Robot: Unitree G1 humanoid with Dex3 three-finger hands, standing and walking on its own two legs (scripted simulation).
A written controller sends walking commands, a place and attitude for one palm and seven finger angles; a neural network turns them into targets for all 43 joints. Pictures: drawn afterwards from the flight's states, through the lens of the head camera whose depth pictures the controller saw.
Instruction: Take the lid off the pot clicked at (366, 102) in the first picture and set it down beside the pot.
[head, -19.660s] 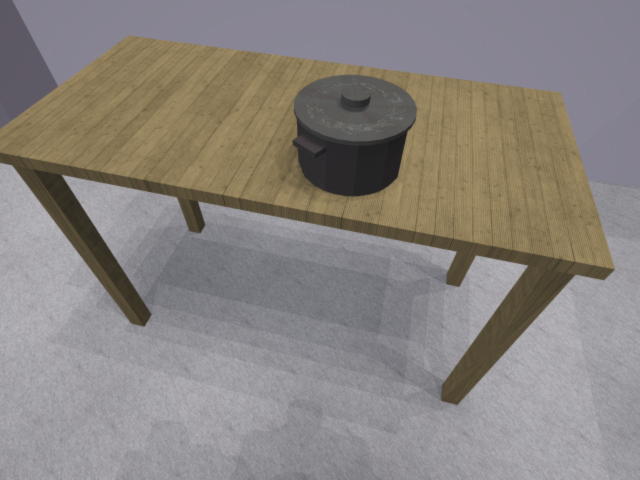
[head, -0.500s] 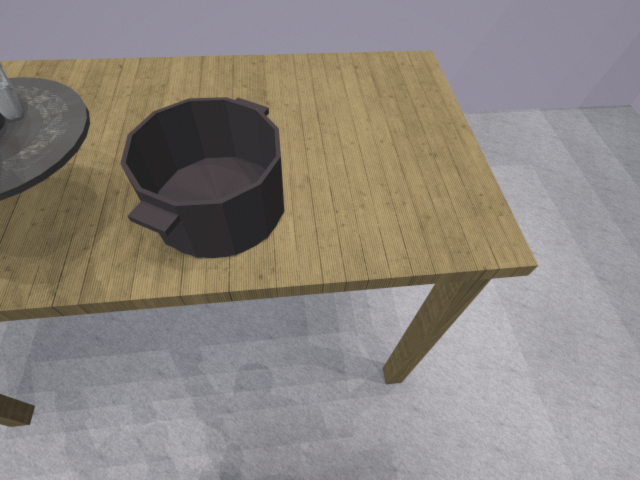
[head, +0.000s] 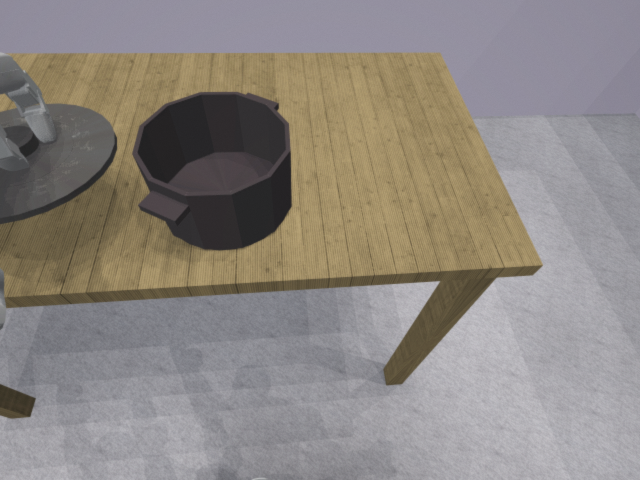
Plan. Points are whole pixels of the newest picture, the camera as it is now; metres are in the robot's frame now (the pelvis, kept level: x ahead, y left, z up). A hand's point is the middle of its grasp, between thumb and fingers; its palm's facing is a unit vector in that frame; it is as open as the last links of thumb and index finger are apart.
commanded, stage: lower the lid onto the table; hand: left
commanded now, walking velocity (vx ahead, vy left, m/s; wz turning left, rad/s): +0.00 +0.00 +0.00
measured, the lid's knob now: (12, 143) +0.48 +0.34 +0.14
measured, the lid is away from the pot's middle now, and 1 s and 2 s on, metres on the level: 0.22 0.24 0.26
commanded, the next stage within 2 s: open the fingers wide in 1.34 s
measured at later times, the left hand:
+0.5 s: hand (19, 149) +0.48 +0.33 +0.14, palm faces -0.45 -0.19 -0.87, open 7.3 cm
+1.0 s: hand (22, 178) +0.46 +0.34 +0.10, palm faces -0.49 -0.21 -0.85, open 7.3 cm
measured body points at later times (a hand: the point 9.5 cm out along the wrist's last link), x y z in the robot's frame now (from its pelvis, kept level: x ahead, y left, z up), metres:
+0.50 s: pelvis +0.00 +0.00 -0.01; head +0.09 +0.02 +0.44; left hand +0.50 +0.33 +0.19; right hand -0.01 -0.29 -0.12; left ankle +0.03 +0.07 -0.73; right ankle -0.03 -0.15 -0.73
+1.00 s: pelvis +0.00 +0.00 -0.01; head +0.09 +0.02 +0.43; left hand +0.49 +0.35 +0.15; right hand -0.02 -0.29 -0.12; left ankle +0.03 +0.07 -0.73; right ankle -0.03 -0.15 -0.73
